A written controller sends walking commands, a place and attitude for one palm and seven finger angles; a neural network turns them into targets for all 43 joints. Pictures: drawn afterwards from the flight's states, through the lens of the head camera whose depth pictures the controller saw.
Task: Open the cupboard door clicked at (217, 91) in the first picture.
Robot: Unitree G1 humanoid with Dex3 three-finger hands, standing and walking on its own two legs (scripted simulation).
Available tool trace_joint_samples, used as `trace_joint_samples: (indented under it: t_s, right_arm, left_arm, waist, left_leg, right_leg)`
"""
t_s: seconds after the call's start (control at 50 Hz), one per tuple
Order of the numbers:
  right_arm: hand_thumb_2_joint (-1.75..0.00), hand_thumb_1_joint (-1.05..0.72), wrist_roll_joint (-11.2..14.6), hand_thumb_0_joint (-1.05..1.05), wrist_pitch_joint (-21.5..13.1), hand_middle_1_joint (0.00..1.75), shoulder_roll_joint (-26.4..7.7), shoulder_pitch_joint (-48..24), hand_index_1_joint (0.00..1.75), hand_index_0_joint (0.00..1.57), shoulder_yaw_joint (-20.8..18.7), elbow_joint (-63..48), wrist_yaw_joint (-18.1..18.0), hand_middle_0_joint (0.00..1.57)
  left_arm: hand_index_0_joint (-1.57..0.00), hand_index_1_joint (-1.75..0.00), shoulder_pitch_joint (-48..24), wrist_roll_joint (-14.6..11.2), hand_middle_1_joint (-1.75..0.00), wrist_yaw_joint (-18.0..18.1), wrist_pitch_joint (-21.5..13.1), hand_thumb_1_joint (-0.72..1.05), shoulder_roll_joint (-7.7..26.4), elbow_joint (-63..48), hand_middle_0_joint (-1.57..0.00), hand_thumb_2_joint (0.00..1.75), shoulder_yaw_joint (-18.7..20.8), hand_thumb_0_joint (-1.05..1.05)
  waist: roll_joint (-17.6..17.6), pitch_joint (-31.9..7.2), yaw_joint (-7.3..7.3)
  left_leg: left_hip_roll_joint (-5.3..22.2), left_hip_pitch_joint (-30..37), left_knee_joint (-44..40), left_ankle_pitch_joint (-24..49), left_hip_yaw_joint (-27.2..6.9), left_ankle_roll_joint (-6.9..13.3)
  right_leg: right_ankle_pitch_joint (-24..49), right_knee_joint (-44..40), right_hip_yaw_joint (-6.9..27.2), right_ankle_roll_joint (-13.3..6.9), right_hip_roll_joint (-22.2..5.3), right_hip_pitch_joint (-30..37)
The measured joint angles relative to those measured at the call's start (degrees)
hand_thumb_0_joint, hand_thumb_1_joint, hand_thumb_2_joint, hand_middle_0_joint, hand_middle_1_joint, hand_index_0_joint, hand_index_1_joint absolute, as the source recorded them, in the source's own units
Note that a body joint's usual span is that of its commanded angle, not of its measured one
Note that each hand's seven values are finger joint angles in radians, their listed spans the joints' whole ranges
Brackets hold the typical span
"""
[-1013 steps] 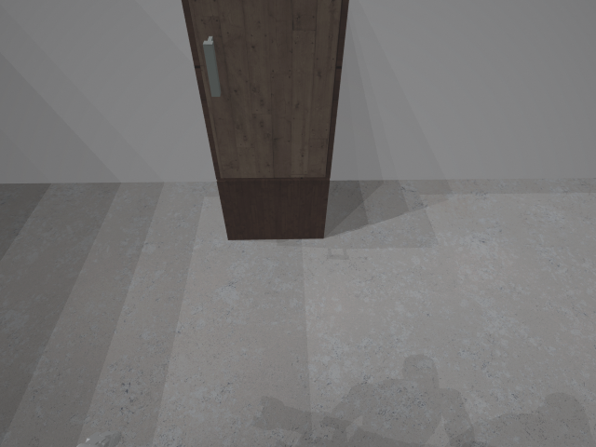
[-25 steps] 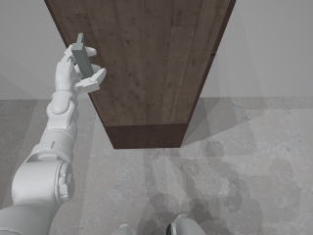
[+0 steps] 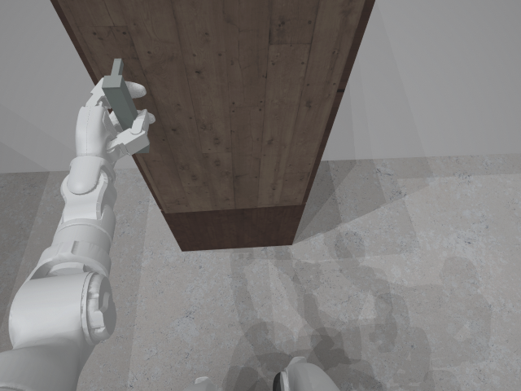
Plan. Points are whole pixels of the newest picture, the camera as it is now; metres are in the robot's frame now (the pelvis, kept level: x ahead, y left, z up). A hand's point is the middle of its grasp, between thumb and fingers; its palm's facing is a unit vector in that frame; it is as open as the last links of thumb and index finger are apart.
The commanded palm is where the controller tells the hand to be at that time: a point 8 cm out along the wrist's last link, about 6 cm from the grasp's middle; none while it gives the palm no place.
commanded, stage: pull the door open along its arc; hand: left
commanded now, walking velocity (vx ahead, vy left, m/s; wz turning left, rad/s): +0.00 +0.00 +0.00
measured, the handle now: (130, 108) +0.54 +0.17 +0.08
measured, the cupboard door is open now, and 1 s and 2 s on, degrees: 1 41 43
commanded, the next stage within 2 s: open thumb and fingers to let go in 0.78 s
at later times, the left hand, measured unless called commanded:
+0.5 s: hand (186, 222) +0.33 +0.08 +0.09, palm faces +0.27 -0.96 +0.11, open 6.4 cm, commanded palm +0.27 +0.12 +0.08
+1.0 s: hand (225, 253) +0.29 +0.03 +0.09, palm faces +0.37 -0.93 -0.05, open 6.3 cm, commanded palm +0.23 +0.07 +0.08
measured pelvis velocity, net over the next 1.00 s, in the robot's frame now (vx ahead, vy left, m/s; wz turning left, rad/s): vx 0.00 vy -0.05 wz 0.08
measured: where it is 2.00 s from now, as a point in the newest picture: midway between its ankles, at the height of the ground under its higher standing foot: outside the picture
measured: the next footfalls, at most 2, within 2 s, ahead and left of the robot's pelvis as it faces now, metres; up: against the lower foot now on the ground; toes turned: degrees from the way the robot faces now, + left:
none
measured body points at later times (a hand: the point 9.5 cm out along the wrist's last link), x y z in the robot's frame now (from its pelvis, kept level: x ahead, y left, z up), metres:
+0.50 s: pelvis +0.01 +0.00 +0.02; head +0.05 -0.01 +0.46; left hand +0.31 +0.13 +0.09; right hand +0.19 -0.22 -0.08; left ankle -0.03 +0.10 -0.69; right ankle +0.02 -0.10 -0.69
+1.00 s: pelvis +0.00 -0.05 +0.02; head +0.02 -0.08 +0.46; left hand +0.26 +0.08 +0.10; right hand +0.20 -0.26 -0.08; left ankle -0.03 +0.10 -0.69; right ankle +0.02 -0.10 -0.69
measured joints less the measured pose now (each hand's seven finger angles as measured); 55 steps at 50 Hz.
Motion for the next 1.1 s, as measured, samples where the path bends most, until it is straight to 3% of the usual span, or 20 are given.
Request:
trace_joint_samples:
  t_s: [0.14,0.28,0.38,0.5,0.58,0.62,0.7,0.82,0.9,0.98,1.1]
  right_arm:
    - [-0.89,-0.91,1.0,0.01,0.7,0.3,0.4,0.1,0.3,0.2,-0.5,-2.0,0.5,0.2]
    - [-0.89,-0.91,1.6,0.01,-0.2,0.3,1.1,-2.6,0.3,0.2,-1.3,-3.9,1.0,0.2]
    - [-0.89,-0.91,0.6,0.01,-1.7,0.3,2.0,-6.7,0.3,0.2,-1.7,-4.1,1.7,0.2]
    - [-0.89,-0.91,-1.5,0.01,-2.2,0.3,4.0,-11.2,0.3,0.2,-1.4,-5.4,2.5,0.2]
    - [-0.89,-0.91,-2.6,0.01,-1.2,0.3,5.7,-13.5,0.3,0.2,-0.7,-5.9,2.7,0.2]
    - [-0.89,-0.91,-2.7,0.01,-0.6,0.3,6.4,-14.4,0.3,0.2,-0.2,-5.7,2.6,0.2]
    - [-0.89,-0.91,-2.1,0.01,0.7,0.3,7.2,-15.5,0.3,0.2,0.6,-5.2,2.3,0.2]
    - [-0.89,-0.9,-1.7,0.02,2.0,0.3,6.8,-15.2,0.3,0.2,1.4,-5.0,2.0,0.2]
    - [-0.89,-0.9,-2.3,0.02,1.7,0.3,5.6,-15.2,0.3,0.2,1.0,-4.1,0.7,0.2]
    - [-0.89,-0.91,-2.9,0.02,1.0,0.3,4.3,-15.3,0.3,0.2,0.1,-2.5,-0.4,0.2]
    - [-0.89,-0.91,-2.9,0.02,0.2,0.3,3.9,-13.6,0.3,0.2,-1.0,-2.6,-0.8,0.19]
  left_arm:
    - [-0.34,-1.35,11.5,-2.5,-1.35,-0.2,1.6,0.69,-4.0,-11.9,-0.36,0.73,-2.0,0.01]
    - [-0.32,-1.34,27.4,-3.9,-1.35,2.3,3.5,0.67,-10.9,-29.8,-0.35,0.71,-8.5,0.01]
    - [-0.34,-1.31,35.9,-1.8,-1.35,15.6,5.1,0.65,-19.8,-41.1,-0.33,0.73,-15.3,0.03]
    - [-0.36,-1.31,45.8,4.9,-1.35,30.7,9.0,0.64,-27.9,-52.0,-0.31,0.74,-24.9,0.04]
    - [-0.35,-1.31,50.3,11.0,-1.34,38.2,12.8,0.64,-26.9,-56.7,-0.32,0.75,-32.3,0.03]
    - [-0.34,-1.32,51.4,12.5,-1.34,40.1,14.8,0.64,-26.2,-58.0,-0.33,0.75,-34.4,0.03]
    - [-0.35,-1.33,53.8,11.2,-1.33,40.8,18.6,0.63,-25.1,-61.1,-0.32,0.73,-36.5,0.03]
    - [-0.37,-1.34,59.2,8.9,-1.3,38.5,22.1,0.62,-23.4,-66.4,-0.31,0.7,-37.8,0.03]
    - [-0.37,-1.33,58.2,9.2,-1.3,39.8,21.4,0.62,-23.9,-65.3,-0.31,0.72,-37.0,0.03]
    - [-0.38,-1.33,54.3,9.7,-1.3,41.5,19.9,0.61,-25.7,-61.8,-0.33,0.76,-34.1,0.02]
    - [-0.37,-1.3,54.1,10.1,-1.28,40.9,17.7,0.51,-26.4,-61.1,-0.34,0.73,-31.7,0.02]
  waist:
    - [0.4,-1.1,1.68]
    - [0.6,-1.6,4.29]
    - [0.4,-0.7,6.47]
    - [0.3,-0.4,8.05]
    - [0.3,-0.6,8.24]
    - [0.4,-0.5,8.08]
    - [0.9,-0.2,7.7]
    - [1.4,0.0,6.54]
    - [1.4,0.8,6.47]
    - [1.0,1.5,7.27]
    - [0.5,1.2,7.53]
  left_leg:
    - [0.2,4.1,-2.9,0.3,1.0,0.0]
    - [-0.1,9.0,-5.6,0.8,1.2,0.1]
    - [-0.7,11.2,-6.1,1.0,0.4,0.0]
    - [-1.2,13.0,-5.9,1.0,-0.5,-0.4]
    - [-1.2,13.9,-5.4,0.7,-1.1,-0.8]
    - [-1.1,14.4,-5.0,0.5,-1.5,-1.1]
    - [-0.6,16.4,-5.2,0.5,-2.2,-1.9]
    - [0.1,19.3,-6.8,0.9,-3.0,-3.0]
    - [0.3,19.4,-6.7,1.2,-4.0,-3.4]
    - [0.1,17.9,-6.5,1.9,-4.7,-3.5]
    - [-0.2,16.7,-7.4,2.9,-4.9,-3.6]
  right_leg:
    - [0.4,-2.4,1.0,0.1,0.4,3.5]
    - [0.4,-4.4,1.3,0.4,0.2,8.1]
    - [0.1,-4.6,0.6,0.4,-0.4,10.6]
    - [-0.6,-3.8,-0.3,0.1,-0.9,12.5]
    - [-1.4,-2.9,-0.8,-0.4,-1.0,13.4]
    - [-1.7,-2.5,-1.3,-0.8,-0.9,14.0]
    - [-2.0,-2.6,-2.0,-1.5,-0.5,16.1]
    - [-2.2,-3.7,-2.8,-2.5,0.2,19.0]
    - [-2.2,-3.8,-3.8,-3.2,0.4,19.4]
    - [-1.9,-3.4,-4.4,-3.7,0.2,18.1]
    - [-1.4,-3.4,-4.2,-4.1,0.1,16.4]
